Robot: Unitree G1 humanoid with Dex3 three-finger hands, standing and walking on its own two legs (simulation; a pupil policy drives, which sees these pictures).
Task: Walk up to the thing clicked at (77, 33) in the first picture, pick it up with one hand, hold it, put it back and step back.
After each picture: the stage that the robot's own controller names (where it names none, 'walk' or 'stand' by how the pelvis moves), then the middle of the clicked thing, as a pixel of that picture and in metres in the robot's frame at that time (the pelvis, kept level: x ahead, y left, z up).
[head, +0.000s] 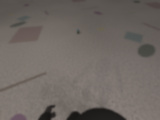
stand; (78, 31) +2.17 +0.49 -0.72
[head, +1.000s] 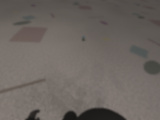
walk; (83, 38) +2.05 +0.22 -0.69
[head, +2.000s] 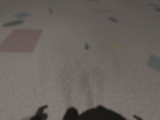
walk; (86, 46) +1.42 +0.10 -0.71
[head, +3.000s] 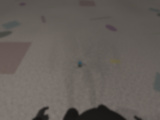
walk; (79, 64) +0.94 +0.19 -0.71
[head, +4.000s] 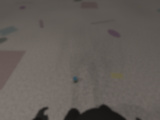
walk; (75, 79) +0.61 +0.23 -0.71
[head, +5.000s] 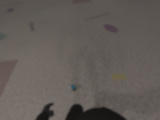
stand; (73, 87) +0.42 +0.27 -0.70
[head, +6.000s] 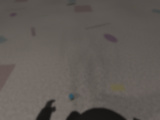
stand; (71, 97) +0.35 +0.26 -0.72
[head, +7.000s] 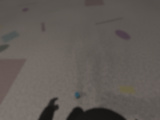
stand; (77, 95) +0.34 +0.21 -0.71
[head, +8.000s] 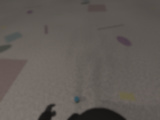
stand; (76, 99) +0.32 +0.19 -0.72
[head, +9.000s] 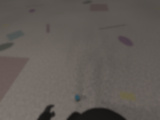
stand; (77, 98) +0.34 +0.19 -0.72
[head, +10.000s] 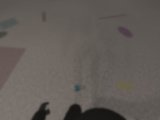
stand; (77, 88) +0.39 +0.16 -0.71
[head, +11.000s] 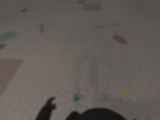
stand; (75, 97) +0.34 +0.18 -0.72
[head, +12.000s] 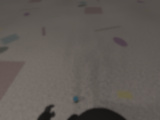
stand; (75, 99) +0.34 +0.20 -0.73
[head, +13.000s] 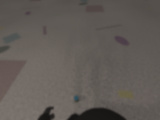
stand; (76, 98) +0.34 +0.20 -0.73
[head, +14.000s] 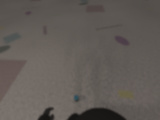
stand; (76, 98) +0.34 +0.20 -0.72
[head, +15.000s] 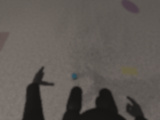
go down; (74, 76) +0.39 +0.18 -0.54
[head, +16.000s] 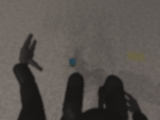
go down; (72, 62) +0.45 +0.17 -0.33
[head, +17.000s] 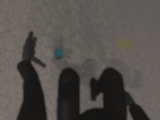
close in; (58, 54) +0.44 +0.20 -0.27
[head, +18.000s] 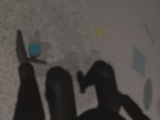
close; (34, 51) +0.44 +0.23 -0.24
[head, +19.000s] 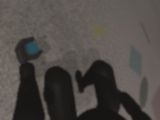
close; (31, 50) +0.44 +0.23 -0.24
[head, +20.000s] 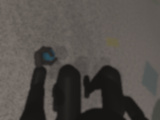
lift; (48, 55) +0.38 +0.24 -0.20
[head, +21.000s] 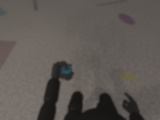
lift; (67, 72) +0.32 +0.18 -0.01
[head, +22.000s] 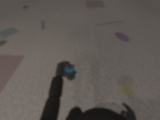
hold; (70, 72) +0.33 +0.17 +0.01
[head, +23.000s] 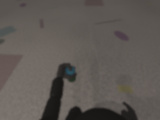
hold; (71, 74) +0.33 +0.17 -0.01
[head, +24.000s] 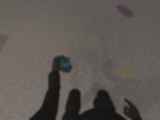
crouch; (66, 66) +0.38 +0.19 -0.07
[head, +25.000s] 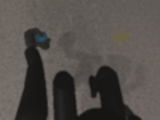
lower; (43, 41) +0.51 +0.25 -0.13
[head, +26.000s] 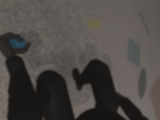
lower; (19, 45) +0.47 +0.26 -0.24
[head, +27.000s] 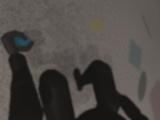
lower; (23, 43) +0.47 +0.25 -0.25
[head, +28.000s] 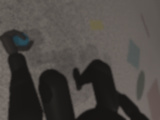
lower; (22, 43) +0.47 +0.25 -0.25
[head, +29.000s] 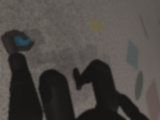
lower; (23, 43) +0.47 +0.25 -0.25
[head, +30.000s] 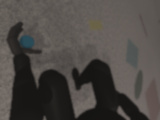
open; (26, 44) +0.47 +0.23 -0.26
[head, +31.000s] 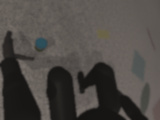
stand; (40, 45) +0.47 +0.22 -0.26
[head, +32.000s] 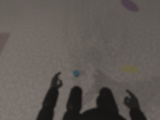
stand; (76, 73) +0.44 +0.16 -0.54
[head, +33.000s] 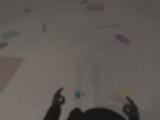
stand; (77, 94) +0.40 +0.16 -0.67
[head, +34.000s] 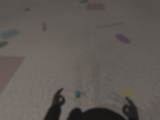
stand; (77, 94) +0.39 +0.16 -0.67
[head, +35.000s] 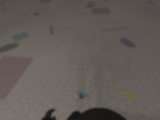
stand; (81, 95) +0.41 +0.15 -0.72
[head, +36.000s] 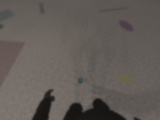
walk; (80, 80) +0.46 +0.10 -0.71
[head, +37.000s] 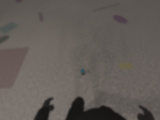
walk; (82, 72) +0.63 +0.17 -0.69
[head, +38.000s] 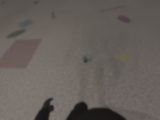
walk; (85, 59) +0.95 +0.21 -0.70
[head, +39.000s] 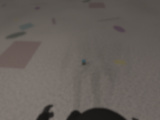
stand; (83, 62) +1.02 +0.19 -0.71
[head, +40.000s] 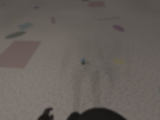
stand; (83, 61) +1.03 +0.19 -0.72
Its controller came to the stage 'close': yes
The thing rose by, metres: 0.71
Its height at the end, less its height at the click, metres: +0.00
